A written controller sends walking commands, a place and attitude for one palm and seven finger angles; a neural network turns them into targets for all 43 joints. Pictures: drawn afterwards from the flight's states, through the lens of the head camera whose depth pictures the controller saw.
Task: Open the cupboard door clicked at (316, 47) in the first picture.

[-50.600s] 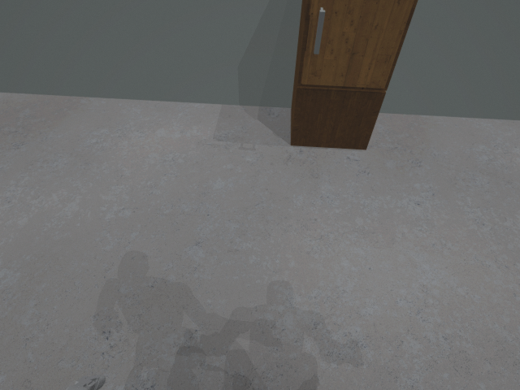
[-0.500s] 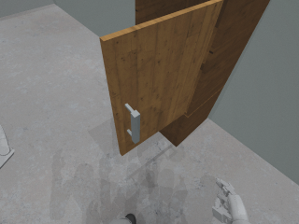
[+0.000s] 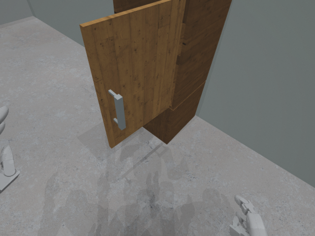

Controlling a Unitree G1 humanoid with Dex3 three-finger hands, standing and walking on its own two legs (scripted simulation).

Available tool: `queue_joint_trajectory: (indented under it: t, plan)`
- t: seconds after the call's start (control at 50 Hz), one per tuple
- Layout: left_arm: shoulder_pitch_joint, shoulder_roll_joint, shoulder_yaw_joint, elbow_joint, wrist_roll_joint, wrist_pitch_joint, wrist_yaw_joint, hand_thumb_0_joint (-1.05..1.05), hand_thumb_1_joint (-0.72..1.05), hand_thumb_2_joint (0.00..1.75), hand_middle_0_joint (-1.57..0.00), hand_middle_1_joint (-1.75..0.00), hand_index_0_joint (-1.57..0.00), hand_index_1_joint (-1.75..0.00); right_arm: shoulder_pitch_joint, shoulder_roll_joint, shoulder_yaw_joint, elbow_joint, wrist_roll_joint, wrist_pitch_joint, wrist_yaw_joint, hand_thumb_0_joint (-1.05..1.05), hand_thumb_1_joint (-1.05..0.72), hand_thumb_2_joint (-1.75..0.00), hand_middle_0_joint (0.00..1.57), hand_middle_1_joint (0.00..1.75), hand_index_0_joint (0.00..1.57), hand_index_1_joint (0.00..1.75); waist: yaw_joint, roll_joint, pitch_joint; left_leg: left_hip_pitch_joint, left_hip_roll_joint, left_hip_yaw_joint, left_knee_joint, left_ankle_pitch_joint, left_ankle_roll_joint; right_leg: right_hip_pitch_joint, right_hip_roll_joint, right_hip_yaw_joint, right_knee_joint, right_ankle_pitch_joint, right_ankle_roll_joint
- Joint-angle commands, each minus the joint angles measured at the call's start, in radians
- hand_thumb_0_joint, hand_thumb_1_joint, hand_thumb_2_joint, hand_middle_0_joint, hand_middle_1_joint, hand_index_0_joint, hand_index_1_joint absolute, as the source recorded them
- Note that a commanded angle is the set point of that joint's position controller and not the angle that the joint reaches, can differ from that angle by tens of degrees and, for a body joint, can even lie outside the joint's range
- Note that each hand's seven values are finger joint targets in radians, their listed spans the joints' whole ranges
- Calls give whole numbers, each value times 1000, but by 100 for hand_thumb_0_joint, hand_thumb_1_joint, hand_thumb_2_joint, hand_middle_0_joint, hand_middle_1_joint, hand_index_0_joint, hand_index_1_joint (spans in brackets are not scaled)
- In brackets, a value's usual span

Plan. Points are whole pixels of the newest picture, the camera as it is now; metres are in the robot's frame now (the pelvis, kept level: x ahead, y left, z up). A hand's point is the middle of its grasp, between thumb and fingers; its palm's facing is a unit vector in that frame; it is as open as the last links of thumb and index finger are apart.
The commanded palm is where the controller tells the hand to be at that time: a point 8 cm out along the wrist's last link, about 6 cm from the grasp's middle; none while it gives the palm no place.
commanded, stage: stop stepping back and stand still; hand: left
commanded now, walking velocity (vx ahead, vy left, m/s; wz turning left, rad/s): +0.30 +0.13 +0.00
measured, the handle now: (117, 110) +0.56 +0.17 -0.08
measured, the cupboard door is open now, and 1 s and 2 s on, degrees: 85 85 85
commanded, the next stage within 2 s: let the arm hang, fingers relaxed in 0.52 s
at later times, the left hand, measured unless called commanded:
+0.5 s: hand out of the picture +0.13 +0.26 +0.16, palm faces +0.49 -0.73 -0.47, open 7.5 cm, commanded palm +0.07 +0.29 +0.17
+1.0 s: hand out of the picture -0.03 +0.17 -0.18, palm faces +0.15 -0.97 -0.20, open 6.9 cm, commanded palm none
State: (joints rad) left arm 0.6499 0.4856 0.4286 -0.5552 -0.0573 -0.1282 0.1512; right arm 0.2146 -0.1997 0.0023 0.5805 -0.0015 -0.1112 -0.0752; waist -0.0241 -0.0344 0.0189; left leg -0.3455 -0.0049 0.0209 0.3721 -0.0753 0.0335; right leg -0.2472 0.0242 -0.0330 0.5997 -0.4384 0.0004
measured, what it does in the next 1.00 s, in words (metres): steps on the spot: right foot, then left foot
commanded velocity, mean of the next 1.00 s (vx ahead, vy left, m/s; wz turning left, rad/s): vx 0.08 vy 0.02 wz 0.00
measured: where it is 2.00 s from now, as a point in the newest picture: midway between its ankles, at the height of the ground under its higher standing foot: outside the picture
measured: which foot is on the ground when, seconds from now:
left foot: down 0.00-0.02, up 0.04-0.26, down 0.28-1.00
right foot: up 0.00-0.00, down 0.02-1.00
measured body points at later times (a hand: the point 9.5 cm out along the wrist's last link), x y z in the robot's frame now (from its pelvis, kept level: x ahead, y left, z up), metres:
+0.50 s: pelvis -0.05 -0.01 -0.01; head -0.06 -0.02 +0.44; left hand +0.10 +0.30 +0.18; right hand +0.10 -0.24 -0.10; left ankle -0.06 +0.12 -0.74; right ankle -0.03 -0.10 -0.74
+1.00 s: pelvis -0.05 -0.02 +0.00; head -0.03 -0.01 +0.44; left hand -0.03 +0.22 -0.16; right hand +0.02 -0.27 -0.15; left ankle -0.06 +0.12 -0.74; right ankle -0.03 -0.11 -0.74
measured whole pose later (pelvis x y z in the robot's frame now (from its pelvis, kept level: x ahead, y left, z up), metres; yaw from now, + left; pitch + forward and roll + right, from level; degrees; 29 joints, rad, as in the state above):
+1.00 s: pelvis -0.05 -0.02 +0.00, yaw +7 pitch -1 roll +0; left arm 0.23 0.19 0.02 0.97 0.01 0.02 0.02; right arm 0.22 -0.21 0.00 1.01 -0.03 0.02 -0.02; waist 0.00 -0.03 0.08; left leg -0.23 0.02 -0.03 0.49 -0.24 -0.03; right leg -0.22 0.03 -0.04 0.49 -0.25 -0.05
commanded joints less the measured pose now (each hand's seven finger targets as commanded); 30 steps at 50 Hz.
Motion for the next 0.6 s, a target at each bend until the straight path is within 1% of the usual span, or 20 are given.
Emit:
queue_joint_trajectory:
  t: [0.0,0.02,0.06,0.1,0.12,0.16,0.2,0.22,0.24,0.26,0.28,0.3,0.34,0.38,0.42,0.46,0.48,0.5,0.54,0.58]
  plan:
    - [-84,171,139,-209,19,-83,32,0,90,90,-20,-30,-20,-30,-112,-129,-53,-128,-13,-40,-16,0,-90,-90,20,30,20,30,8,-88,-37,-16,-30,-30,386,-339,-52,-150,-304,383,-508,-277,-145]
    - [-175,195,154,-233,22,-96,38,0,90,90,-20,-30,-20,-30,-101,-137,-52,-100,-24,-37,-13,0,-90,-90,20,30,20,30,17,-144,-19,-53,-5,-56,588,-305,-54,-246,-425,481,-536,-265,-190]
    - [-206,107,92,-93,28,-93,31,0,90,90,-20,-30,-20,-30,-46,-124,-49,-60,-10,-40,-13,0,-90,-90,20,30,20,30,-12,-114,-42,-87,30,-48,670,-256,-56,-212,-336,327,-461,-247,-127]
    - [-242,103,68,-68,38,-100,26,0,90,90,-20,-30,-20,-30,-80,-129,-48,-64,-5,-46,-25,0,-90,-90,20,30,20,30,-3,-61,-9,-32,47,-19,518,-244,-37,-216,-289,231,-416,-160,-103]
    - [-229,103,66,-48,44,-106,26,0,90,90,-20,-30,-20,-30,-86,-124,-43,-60,-7,-51,-31,0,-90,-90,20,30,20,30,9,-35,-6,-19,38,10,430,-271,-24,-182,-282,222,-398,-143,-109]
    - [-236,105,71,-58,49,-116,31,0,90,90,-20,-30,-20,-30,-75,-118,-41,-57,-12,-63,-34,0,-90,-90,20,30,20,30,18,-59,-11,31,25,49,253,-302,-2,-132,-283,238,-374,-186,-116]
    - [-224,110,85,-86,48,-127,36,0,90,90,-20,-30,-20,-30,-60,-117,-39,-63,-12,-77,-37,0,-90,-90,20,30,20,30,15,-9,-25,106,15,55,65,-312,12,-88,-233,214,-304,-147,-93]
    - [-216,112,94,-105,44,-137,37,0,90,90,-20,-30,-20,-30,-51,-122,-41,-73,-9,-81,-36,0,-90,-90,20,30,20,30,13,37,-40,119,42,20,2,-316,27,-44,-187,182,-233,-66,-69]
    - [-207,114,107,-122,41,-146,38,0,90,90,-20,-30,-20,-30,-52,-137,-44,-86,-10,-84,-32,0,-90,-90,20,30,20,30,17,100,-55,115,98,-64,-24,-268,51,-13,-124,133,-148,43,-40]
    - [-194,115,119,-139,38,-149,37,0,90,90,-20,-30,-20,-30,-54,-151,-51,-98,-3,-84,-27,0,-90,-90,20,30,20,30,20,147,-85,134,154,-134,-4,-140,64,-9,-72,77,-48,174,-23]
    - [-156,135,139,-115,36,-154,31,0,90,90,-20,-30,-20,-30,-43,-135,-45,-73,-1,-81,-22,0,-90,-90,20,30,20,30,17,215,-109,113,188,-170,-52,-248,68,-24,-53,21,-5,110,-4]
    - [-153,104,122,-116,41,-148,29,0,90,90,-20,-30,-20,-30,-56,-121,-34,-76,-3,-79,-22,0,-90,-90,20,30,20,30,13,249,-51,25,211,-204,-98,-331,80,-9,-34,-22,30,87,5]
    - [-181,93,112,-98,50,-142,29,0,90,90,-20,-30,-20,-30,-67,-130,-35,-76,-1,-85,-21,0,-90,-90,20,30,20,30,14,190,5,-71,219,-184,-93,-396,79,44,-29,-32,1,97,5]
    - [-184,90,103,-85,47,-138,28,0,90,90,-20,-30,-20,-30,-66,-134,-39,-75,2,-91,-18,0,-90,-90,20,30,20,30,12,135,1,-77,165,-108,-31,-377,50,75,-38,2,-77,131,-6]
    - [-167,84,98,-59,39,-136,25,0,90,90,-20,-30,-20,-30,-55,-131,-42,-75,-1,-90,-13,0,-90,-90,20,30,20,30,10,33,-10,-78,87,-31,90,-347,19,54,-97,138,-158,107,-43]
    - [-188,95,98,-70,32,-137,25,0,90,90,-20,-30,-20,-30,-46,-118,-42,-68,0,-84,-5,0,-90,-90,20,30,20,30,5,-92,-50,-43,25,33,256,-312,-8,27,-214,292,-266,32,-101]
    - [-204,107,104,-76,32,-136,27,0,90,90,-20,-30,-20,-30,-54,-116,-42,-66,-1,-83,-4,0,-90,-90,20,30,20,30,5,-85,-49,-32,20,33,300,-294,-14,14,-253,331,-290,46,-127]
    - [-217,102,97,-83,32,-136,29,0,90,90,-20,-30,-20,-30,-53,-111,-36,-64,0,-79,-1,0,-90,-90,20,30,20,30,4,-75,-53,1,28,21,266,-272,-15,12,-262,299,-278,86,-132]
    - [-208,104,104,-89,28,-137,29,0,90,90,-20,-30,-20,-30,-63,-114,-32,-67,-3,-74,-6,0,-90,-90,20,30,20,30,4,4,-58,100,39,-4,117,-194,-11,-20,-183,175,-207,129,-81]
    - [-195,112,115,-119,28,-140,23,0,90,90,-20,-30,-20,-30,-84,-123,-32,-79,-5,-75,-13,0,-90,-90,20,30,20,30,15,177,-43,104,105,-87,-1,-123,7,-16,-79,69,-105,196,-23]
